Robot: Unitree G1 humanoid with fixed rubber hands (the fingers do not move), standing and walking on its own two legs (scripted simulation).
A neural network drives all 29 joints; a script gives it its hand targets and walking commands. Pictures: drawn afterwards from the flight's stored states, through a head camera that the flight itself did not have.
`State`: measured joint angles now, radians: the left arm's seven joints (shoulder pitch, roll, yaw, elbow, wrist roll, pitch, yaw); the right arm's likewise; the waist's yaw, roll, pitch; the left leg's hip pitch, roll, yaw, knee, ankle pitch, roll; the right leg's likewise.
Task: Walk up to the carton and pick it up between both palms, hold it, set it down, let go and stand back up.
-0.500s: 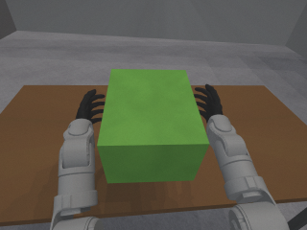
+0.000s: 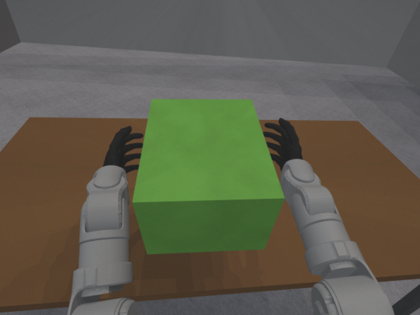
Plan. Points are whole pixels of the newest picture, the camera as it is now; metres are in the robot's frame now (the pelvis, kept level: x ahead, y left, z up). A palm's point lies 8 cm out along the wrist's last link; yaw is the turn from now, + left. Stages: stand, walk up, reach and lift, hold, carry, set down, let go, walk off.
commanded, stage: hold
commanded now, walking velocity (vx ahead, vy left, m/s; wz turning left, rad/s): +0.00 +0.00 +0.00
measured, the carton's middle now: (204, 169) +0.40 +0.00 +0.12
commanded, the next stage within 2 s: set down in 1.86 s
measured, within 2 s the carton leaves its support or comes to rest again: neither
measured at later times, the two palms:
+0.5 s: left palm (112, 168) +0.35 +0.17 +0.17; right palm (287, 158) +0.36 -0.15 +0.18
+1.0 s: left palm (116, 168) +0.35 +0.16 +0.16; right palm (290, 161) +0.36 -0.16 +0.18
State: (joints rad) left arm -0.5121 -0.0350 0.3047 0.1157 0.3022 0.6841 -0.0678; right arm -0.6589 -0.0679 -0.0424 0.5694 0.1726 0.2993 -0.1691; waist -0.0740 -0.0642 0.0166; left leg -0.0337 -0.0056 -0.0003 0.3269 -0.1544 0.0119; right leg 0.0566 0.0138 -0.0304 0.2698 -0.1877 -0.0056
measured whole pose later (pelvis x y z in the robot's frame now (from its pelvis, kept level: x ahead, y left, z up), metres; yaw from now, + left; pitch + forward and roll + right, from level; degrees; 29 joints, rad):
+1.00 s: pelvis -0.01 +0.00 +0.00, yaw +0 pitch -7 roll -1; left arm -0.53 -0.04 0.31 0.14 0.30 0.68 -0.06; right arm -0.66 -0.07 -0.06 0.58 0.16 0.29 -0.16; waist -0.07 -0.06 0.01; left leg -0.05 -0.01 0.00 0.32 -0.14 0.01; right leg 0.03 0.01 -0.03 0.27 -0.18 0.00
